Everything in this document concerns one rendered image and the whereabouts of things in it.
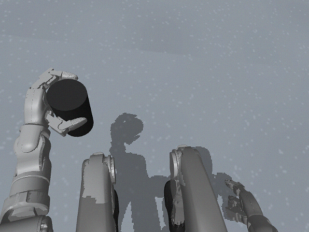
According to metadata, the left robot hand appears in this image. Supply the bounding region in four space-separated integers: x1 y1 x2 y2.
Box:
24 68 87 137

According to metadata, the right robot foot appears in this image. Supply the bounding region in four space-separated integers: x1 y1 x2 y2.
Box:
164 180 185 232

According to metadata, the can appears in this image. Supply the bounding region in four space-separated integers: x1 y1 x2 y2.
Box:
46 79 94 137

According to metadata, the right robot hand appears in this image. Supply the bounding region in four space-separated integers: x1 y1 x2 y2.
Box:
225 179 263 225

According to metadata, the left robot arm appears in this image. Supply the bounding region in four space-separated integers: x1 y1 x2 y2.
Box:
0 124 54 232

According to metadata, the right robot arm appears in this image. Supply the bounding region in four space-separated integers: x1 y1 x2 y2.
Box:
247 215 278 232

